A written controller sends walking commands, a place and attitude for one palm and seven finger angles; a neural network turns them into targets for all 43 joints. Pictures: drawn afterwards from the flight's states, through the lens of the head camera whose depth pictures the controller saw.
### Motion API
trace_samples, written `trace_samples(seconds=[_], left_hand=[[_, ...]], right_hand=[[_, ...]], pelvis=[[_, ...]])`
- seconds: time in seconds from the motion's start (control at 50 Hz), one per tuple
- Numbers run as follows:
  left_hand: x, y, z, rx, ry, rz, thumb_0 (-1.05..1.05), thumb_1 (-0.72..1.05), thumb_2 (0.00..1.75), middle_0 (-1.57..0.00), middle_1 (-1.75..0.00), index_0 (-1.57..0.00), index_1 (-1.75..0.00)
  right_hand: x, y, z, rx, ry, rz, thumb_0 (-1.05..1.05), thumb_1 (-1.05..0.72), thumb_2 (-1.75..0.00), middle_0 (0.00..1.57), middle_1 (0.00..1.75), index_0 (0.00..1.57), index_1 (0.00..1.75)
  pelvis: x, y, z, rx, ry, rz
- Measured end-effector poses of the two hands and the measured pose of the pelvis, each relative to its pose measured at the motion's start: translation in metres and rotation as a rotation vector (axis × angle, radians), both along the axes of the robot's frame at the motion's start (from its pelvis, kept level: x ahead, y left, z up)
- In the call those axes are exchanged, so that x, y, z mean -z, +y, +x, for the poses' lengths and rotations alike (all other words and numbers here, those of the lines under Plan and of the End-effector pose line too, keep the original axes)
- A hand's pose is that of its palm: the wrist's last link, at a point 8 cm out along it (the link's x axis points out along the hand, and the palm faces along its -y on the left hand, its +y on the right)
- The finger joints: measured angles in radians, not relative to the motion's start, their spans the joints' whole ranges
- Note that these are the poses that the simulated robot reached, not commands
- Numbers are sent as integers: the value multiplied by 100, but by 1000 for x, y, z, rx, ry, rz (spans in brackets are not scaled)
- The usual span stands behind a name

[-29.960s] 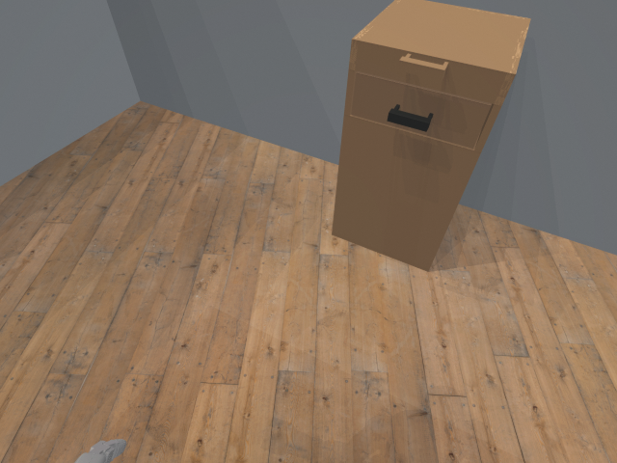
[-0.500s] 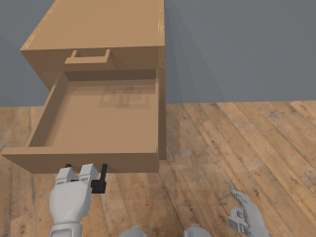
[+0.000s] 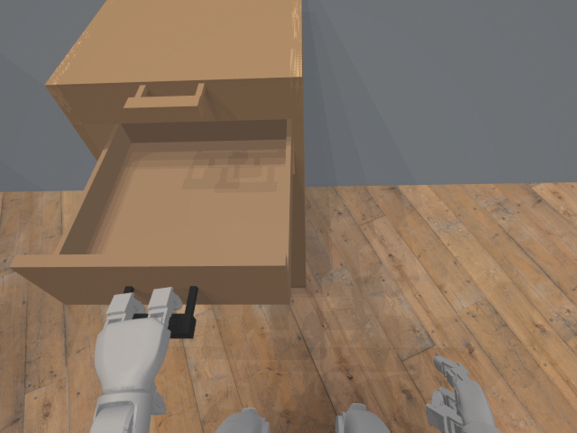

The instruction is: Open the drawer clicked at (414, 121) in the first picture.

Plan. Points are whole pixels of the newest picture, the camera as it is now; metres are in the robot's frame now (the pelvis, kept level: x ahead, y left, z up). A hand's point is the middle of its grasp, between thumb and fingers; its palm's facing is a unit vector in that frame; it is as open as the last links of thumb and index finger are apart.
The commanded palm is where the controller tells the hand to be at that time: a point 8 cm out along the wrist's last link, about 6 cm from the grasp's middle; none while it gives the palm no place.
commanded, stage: lift the hand off the handle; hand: left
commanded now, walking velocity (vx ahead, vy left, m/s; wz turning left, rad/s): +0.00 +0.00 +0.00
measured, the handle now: (156, 309) +0.29 +0.23 -0.02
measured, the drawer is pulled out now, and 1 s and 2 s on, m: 0.30 0.30 0.30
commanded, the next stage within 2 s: none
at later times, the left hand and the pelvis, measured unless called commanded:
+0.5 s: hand (142, 337) +0.24 +0.23 -0.01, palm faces +0.02 -0.07 -1.00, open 13.8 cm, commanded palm +0.22 +0.23 +0.04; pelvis +0.00 +0.00 +0.02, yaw +0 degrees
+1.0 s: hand (128, 331) +0.24 +0.23 +0.03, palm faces +0.03 -0.10 -0.99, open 13.9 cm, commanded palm +0.21 +0.22 +0.08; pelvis +0.03 +0.01 +0.03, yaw +0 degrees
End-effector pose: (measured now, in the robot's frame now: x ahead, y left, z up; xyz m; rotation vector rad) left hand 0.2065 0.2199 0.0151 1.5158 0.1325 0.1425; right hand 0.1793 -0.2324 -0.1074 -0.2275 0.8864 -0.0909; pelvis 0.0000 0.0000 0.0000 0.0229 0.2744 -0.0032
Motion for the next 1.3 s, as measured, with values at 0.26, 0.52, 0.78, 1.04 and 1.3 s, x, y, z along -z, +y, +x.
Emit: trace_samples(seconds=[0.26,0.52,0.78,1.04,1.3], left_hand=[[-5,1,10,-5,15,-14,0,-49,31,-36,-124,-32,-120],[-31,8,12,-40,-8,-15,0,-49,31,-35,-121,-32,-120],[-51,11,12,-20,10,-58,0,-49,31,-32,-121,-32,-120],[-68,13,11,-26,-26,-54,0,-49,31,-32,-121,-32,-120],[-88,12,17,-7,-24,-75,0,-49,31,-32,-121,-35,-121]], right_hand=[[-1,4,-7,16,3,6,1,-90,-90,20,30,21,30],[-23,-1,3,20,-21,-4,1,-90,-90,20,30,21,30],[-44,13,31,-23,-61,10,1,-90,-90,20,30,21,30],[-49,35,48,-72,-72,54,1,-90,-90,20,30,21,30],[-59,36,49,-69,-77,59,1,-90,-90,20,30,21,30]], pelvis=[[-4,-2,-5,-5,-14,-1],[-19,1,5,1,-49,-3],[-31,8,19,1,-78,-12],[-35,14,26,0,-99,-17],[-44,15,31,5,-129,-18]])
